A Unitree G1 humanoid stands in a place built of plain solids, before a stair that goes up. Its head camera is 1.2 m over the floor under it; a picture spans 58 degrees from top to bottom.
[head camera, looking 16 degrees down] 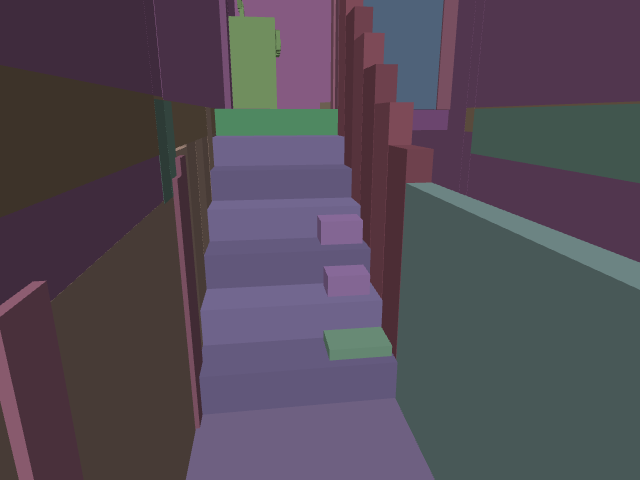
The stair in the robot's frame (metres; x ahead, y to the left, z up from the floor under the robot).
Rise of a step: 0.18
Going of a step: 0.26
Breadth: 0.85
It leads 8 degrees to the left of straight ahead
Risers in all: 7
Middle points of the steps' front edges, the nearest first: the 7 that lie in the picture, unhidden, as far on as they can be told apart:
1.59 0.09 0.18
1.84 0.12 0.36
2.10 0.16 0.54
2.35 0.19 0.71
2.60 0.22 0.89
2.86 0.26 1.07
3.11 0.29 1.25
